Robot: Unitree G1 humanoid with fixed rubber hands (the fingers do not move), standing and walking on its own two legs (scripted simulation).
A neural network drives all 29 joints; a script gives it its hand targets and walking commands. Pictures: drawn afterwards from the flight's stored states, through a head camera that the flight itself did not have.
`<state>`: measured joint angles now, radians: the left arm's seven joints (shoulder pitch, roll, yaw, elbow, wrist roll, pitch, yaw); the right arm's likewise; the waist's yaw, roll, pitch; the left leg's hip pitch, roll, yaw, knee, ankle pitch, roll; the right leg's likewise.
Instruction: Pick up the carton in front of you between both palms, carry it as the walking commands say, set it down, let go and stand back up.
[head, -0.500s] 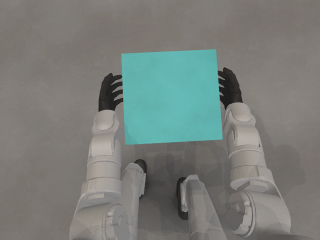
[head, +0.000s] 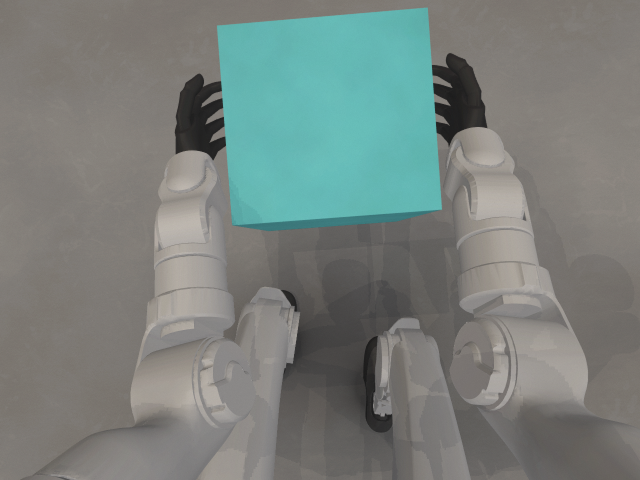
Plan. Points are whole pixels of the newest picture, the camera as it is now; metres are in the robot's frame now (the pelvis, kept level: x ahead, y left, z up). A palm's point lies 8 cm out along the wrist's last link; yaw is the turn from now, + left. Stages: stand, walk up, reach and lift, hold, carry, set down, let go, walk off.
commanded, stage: set down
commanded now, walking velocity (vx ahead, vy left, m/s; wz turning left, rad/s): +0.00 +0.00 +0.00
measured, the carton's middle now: (328, 147) +0.49 +0.07 -0.17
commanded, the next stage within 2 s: none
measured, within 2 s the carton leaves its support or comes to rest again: rests again in 1.56 s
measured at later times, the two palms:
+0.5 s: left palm (220, 162) +0.46 +0.23 -0.25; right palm (415, 130) +0.55 -0.05 -0.24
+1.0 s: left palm (225, 154) +0.49 +0.25 -0.32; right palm (399, 136) +0.57 -0.04 -0.34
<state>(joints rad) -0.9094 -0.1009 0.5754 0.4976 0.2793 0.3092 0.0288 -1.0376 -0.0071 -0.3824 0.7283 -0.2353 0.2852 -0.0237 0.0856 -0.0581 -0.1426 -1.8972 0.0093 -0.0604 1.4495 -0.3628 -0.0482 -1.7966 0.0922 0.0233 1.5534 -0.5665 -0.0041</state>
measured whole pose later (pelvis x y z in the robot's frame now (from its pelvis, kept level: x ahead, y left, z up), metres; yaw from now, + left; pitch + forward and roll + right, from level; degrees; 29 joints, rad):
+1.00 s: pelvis -0.02 +0.00 -0.16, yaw +1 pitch +45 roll +3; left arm -1.41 0.14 0.55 0.83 0.07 0.28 0.06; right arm -1.60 -0.31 -0.04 1.08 -0.04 0.26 -0.10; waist 0.19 -0.01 0.27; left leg -2.32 0.00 -0.04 2.01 -0.47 -0.07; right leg -2.22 0.13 0.04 2.17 -0.72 0.00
